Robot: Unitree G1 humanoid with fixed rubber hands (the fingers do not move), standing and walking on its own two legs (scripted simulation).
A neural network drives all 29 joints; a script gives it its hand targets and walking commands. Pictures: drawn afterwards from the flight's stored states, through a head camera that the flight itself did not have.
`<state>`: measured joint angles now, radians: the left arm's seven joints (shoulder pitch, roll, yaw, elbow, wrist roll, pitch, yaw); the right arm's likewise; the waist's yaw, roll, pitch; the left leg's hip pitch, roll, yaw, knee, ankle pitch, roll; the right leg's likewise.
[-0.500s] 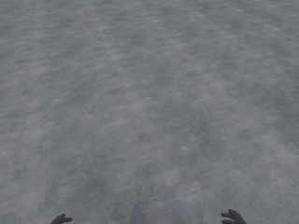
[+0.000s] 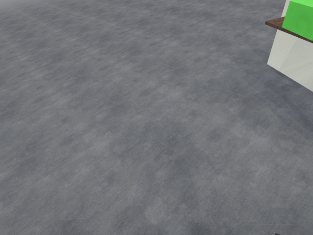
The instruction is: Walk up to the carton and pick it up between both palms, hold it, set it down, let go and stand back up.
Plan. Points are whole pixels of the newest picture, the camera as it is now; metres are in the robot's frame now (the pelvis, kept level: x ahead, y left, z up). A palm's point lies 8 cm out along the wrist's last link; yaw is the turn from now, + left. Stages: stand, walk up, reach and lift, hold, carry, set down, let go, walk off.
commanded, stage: walk up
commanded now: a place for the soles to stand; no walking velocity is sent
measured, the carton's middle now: out of the picture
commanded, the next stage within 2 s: none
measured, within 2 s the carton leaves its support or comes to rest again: neither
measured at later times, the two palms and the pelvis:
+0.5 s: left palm (96, 159) +0.43 +0.22 -0.08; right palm (276, 169) +0.30 -0.33 -0.04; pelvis +0.26 -0.02 +0.02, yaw -23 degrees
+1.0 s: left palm (169, 87) +0.81 -0.08 -0.07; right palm (266, 173) +0.33 -0.35 -0.13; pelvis +0.51 -0.14 -0.01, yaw -43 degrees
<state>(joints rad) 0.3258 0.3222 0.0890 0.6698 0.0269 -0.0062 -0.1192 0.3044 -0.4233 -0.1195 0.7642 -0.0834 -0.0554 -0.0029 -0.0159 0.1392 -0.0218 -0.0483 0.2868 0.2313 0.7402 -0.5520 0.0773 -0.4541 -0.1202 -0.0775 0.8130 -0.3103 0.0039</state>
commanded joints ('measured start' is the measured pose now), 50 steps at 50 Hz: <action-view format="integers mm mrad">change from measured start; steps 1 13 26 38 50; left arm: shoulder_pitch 141 13 66 -268 87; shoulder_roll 373 196 151 31 151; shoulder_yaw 78 19 -6 -63 15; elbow -21 -7 -77 -167 -102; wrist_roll -18 -4 37 12 11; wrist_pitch -26 -66 -11 2 -10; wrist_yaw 87 75 96 48 168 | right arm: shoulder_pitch -143 -177 66 194 65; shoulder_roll -22 47 -51 -33 -78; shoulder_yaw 42 51 43 55 51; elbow -251 -252 -230 -203 -295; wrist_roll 50 50 21 34 57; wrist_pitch -12 -1 -30 -9 31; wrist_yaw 48 69 -8 -4 39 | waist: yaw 109 33 -21 -86 137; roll -528 -152 -39 -5 -168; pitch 110 133 153 187 -31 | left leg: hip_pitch -861 -449 -111 49 -747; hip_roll -207 -225 69 -22 -222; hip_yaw -259 -263 -688 -73 -259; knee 629 25 -529 -441 739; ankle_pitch -116 527 79 750 92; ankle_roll -36 -76 4 19 -45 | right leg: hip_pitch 465 37 -206 -188 626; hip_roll -243 1 75 68 -201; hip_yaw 1021 434 255 25 943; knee -734 -612 468 -91 -516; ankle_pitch -568 -255 -11 217 -261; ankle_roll -370 -224 -2 1 -343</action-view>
